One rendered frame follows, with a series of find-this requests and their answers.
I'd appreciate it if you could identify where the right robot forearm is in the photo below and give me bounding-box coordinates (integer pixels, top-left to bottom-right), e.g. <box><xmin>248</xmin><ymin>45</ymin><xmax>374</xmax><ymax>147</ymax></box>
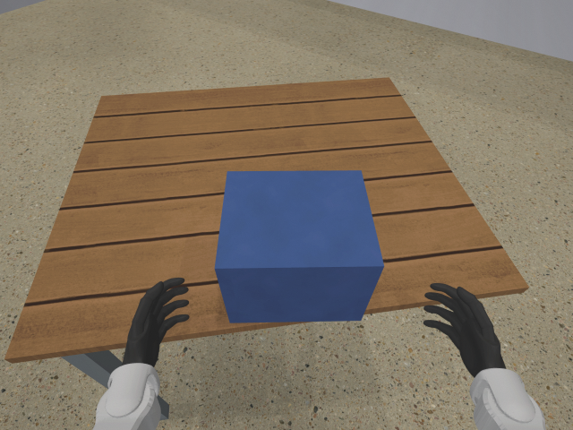
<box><xmin>469</xmin><ymin>368</ymin><xmax>546</xmax><ymax>430</ymax></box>

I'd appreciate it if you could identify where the robot right hand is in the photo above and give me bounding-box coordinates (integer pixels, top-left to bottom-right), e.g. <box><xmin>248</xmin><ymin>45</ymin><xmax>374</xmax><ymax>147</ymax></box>
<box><xmin>423</xmin><ymin>283</ymin><xmax>506</xmax><ymax>378</ymax></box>

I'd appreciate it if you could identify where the left robot forearm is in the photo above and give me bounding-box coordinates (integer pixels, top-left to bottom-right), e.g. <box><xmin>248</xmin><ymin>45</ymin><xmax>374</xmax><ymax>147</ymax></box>
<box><xmin>92</xmin><ymin>363</ymin><xmax>161</xmax><ymax>430</ymax></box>

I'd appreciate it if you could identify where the table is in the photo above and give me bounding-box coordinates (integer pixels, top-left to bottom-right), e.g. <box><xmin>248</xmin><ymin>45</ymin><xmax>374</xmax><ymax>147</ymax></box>
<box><xmin>4</xmin><ymin>77</ymin><xmax>529</xmax><ymax>420</ymax></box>

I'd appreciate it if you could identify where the robot left hand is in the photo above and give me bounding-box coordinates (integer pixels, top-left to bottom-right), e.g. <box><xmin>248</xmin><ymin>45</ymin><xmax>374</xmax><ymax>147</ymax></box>
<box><xmin>122</xmin><ymin>278</ymin><xmax>190</xmax><ymax>367</ymax></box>

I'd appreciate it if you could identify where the carton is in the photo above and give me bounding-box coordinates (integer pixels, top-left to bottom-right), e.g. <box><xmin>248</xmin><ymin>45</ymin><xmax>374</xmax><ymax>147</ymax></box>
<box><xmin>215</xmin><ymin>170</ymin><xmax>384</xmax><ymax>323</ymax></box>

